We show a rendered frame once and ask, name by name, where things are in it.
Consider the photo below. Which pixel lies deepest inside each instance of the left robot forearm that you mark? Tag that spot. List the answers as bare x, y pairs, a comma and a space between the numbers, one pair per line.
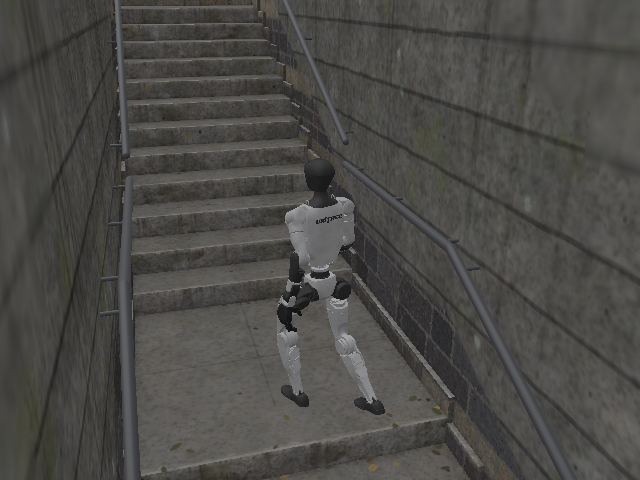
294, 281

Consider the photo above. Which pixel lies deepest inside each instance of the robot right foot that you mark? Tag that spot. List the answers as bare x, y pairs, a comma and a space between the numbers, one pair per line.
376, 407

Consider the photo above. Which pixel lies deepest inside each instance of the right robot forearm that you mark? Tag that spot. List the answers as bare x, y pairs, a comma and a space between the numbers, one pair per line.
343, 248

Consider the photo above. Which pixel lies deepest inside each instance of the robot right upper arm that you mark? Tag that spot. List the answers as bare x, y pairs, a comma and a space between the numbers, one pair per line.
348, 224

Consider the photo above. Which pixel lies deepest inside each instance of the robot left hand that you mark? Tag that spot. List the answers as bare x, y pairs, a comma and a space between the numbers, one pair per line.
285, 315

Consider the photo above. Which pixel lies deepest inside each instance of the robot left upper arm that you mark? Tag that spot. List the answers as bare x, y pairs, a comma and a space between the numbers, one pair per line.
294, 220

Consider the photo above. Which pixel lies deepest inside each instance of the robot left foot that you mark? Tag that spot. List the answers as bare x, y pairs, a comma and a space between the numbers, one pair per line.
301, 400

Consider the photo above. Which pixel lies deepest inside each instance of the robot foot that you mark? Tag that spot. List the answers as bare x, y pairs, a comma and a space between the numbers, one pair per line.
301, 400
376, 407

